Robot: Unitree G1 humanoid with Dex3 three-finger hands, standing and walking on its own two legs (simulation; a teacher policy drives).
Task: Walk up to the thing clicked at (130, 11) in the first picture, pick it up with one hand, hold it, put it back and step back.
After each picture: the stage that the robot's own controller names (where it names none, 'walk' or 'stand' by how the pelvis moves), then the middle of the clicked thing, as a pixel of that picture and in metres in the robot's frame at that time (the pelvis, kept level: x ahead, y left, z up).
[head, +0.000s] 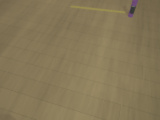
stand; (132, 8) +2.02 -0.70 -0.65
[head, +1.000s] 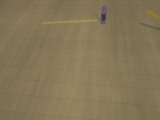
walk; (103, 15) +1.97 -0.14 -0.62
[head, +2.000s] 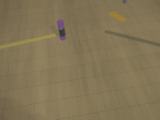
walk; (61, 30) +1.38 +0.28 -0.65
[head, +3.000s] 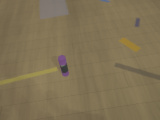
walk; (63, 66) +0.92 +0.28 -0.65
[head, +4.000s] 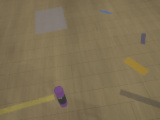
walk; (61, 97) +0.61 +0.26 -0.65
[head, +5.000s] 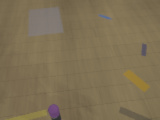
stand; (55, 115) +0.43 +0.21 -0.63
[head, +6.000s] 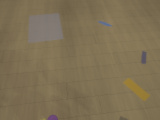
stand; out of the picture +0.39 +0.20 -0.66
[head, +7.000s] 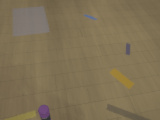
stand; (45, 116) +0.44 +0.21 -0.65
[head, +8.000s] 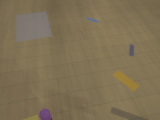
stand; out of the picture +0.42 +0.25 -0.63
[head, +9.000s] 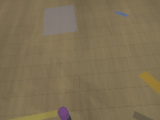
stand; (65, 117) +0.40 +0.20 -0.63
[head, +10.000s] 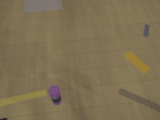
walk; (55, 96) +0.46 +0.17 -0.62
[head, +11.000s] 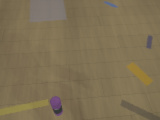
walk; (57, 106) +0.42 +0.18 -0.63
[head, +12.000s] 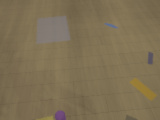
stand; out of the picture +0.43 +0.17 -0.64
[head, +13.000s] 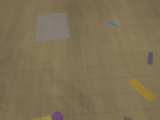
stand; out of the picture +0.41 +0.18 -0.66
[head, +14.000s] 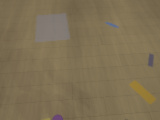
stand; out of the picture +0.39 +0.17 -0.66
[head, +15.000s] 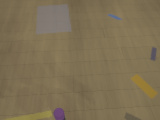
go down; (60, 118) +0.40 +0.16 -0.65
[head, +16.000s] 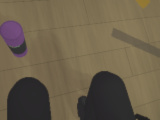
go down; (16, 42) +0.48 +0.21 -0.25
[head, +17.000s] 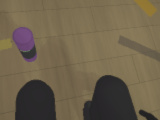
approach; (27, 47) +0.48 +0.20 -0.26
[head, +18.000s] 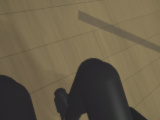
close in; out of the picture +0.47 +0.25 -0.17
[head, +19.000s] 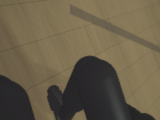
close; out of the picture +0.46 +0.26 -0.17
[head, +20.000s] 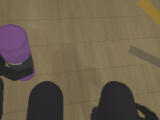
lift; (19, 59) +0.37 +0.22 -0.03
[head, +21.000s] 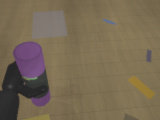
hold; (35, 78) +0.32 +0.16 +0.08
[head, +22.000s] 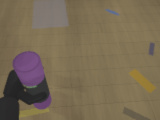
hold; (36, 85) +0.31 +0.17 +0.03
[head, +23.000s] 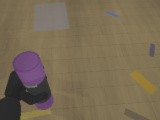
hold; (37, 85) +0.31 +0.16 +0.04
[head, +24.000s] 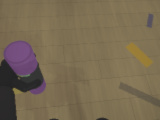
crouch; (29, 72) +0.36 +0.18 -0.01
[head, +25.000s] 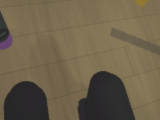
lower; out of the picture +0.50 +0.22 -0.05
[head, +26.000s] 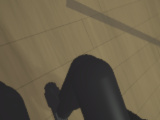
lower; out of the picture +0.47 +0.28 -0.17
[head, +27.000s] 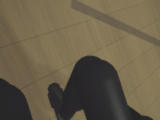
lower; out of the picture +0.46 +0.28 -0.17
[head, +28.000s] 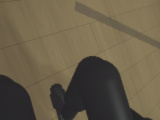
lower; out of the picture +0.45 +0.28 -0.17
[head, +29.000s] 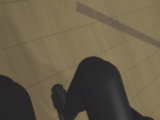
lower; out of the picture +0.45 +0.27 -0.17
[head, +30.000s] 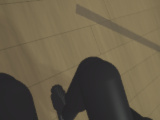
open; out of the picture +0.45 +0.27 -0.17
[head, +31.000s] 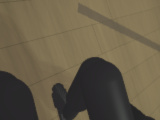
rise; out of the picture +0.44 +0.27 -0.17
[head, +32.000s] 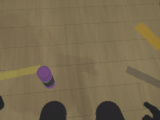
walk; (47, 78) +0.44 +0.19 -0.44
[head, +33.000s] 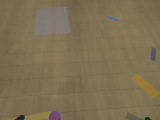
stand; out of the picture +0.39 +0.17 -0.60
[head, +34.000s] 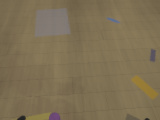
stand; out of the picture +0.39 +0.17 -0.60
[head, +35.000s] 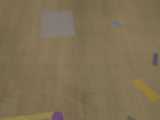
stand; out of the picture +0.40 +0.17 -0.63
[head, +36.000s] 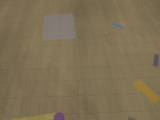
stand; out of the picture +0.41 +0.17 -0.66
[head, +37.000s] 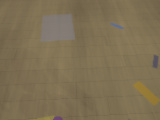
stand; out of the picture +0.38 +0.18 -0.66
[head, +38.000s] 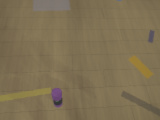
walk; (57, 98) +0.45 +0.14 -0.63
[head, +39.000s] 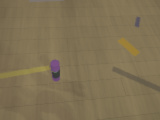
walk; (55, 71) +0.69 +0.20 -0.64
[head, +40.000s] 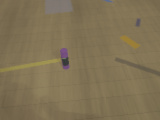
stand; (65, 59) +1.02 +0.27 -0.64
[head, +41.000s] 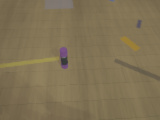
stand; (64, 58) +1.00 +0.19 -0.65
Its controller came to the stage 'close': yes
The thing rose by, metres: 0.69
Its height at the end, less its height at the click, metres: +0.00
